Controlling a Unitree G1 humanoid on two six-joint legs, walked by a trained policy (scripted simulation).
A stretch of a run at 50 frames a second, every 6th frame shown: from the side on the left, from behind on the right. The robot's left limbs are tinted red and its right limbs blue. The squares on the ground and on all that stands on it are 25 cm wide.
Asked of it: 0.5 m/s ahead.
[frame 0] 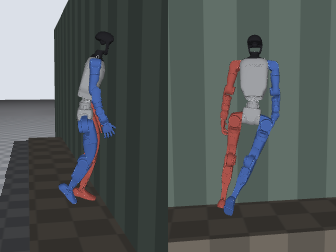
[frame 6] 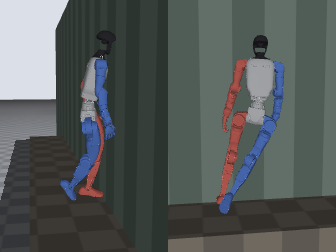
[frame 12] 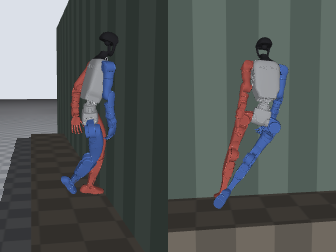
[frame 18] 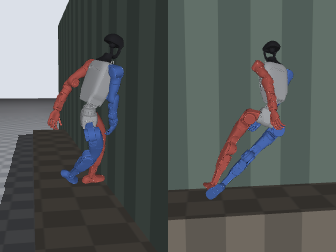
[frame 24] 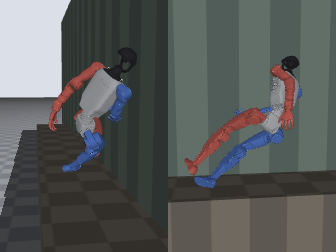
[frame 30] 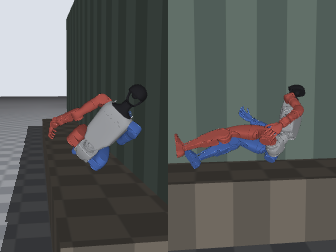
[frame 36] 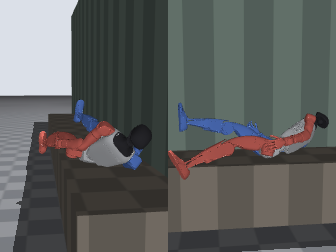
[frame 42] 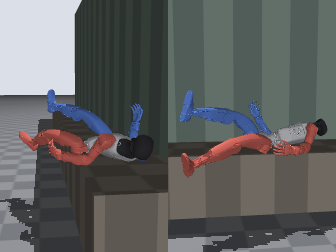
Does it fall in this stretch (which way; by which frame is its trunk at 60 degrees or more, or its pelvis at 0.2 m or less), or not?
yes: goes over forward and to its right; its pelvis at 0.2 m or less by frame 30
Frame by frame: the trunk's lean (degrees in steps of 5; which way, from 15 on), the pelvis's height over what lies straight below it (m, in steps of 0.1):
0: 20 forward, 0.8
6: 15 forward, 0.8
12: 20 forward, 0.7
18: 20 forward, 0.7
24: 35 forward, 0.5
30: 40 forward, 0.2
36: 70 forward and to its right, 0.1
42: 80 forward and to its right, 0.1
